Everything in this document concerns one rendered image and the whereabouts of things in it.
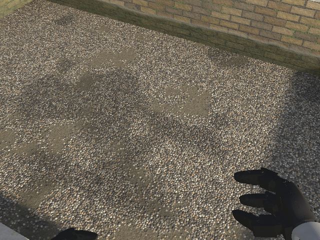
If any right robot hand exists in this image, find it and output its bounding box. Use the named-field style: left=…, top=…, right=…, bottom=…
left=232, top=167, right=317, bottom=240

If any left robot hand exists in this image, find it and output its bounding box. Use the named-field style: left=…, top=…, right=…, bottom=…
left=51, top=227, right=98, bottom=240

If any right robot forearm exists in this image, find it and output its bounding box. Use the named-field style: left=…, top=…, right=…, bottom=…
left=291, top=221, right=320, bottom=240

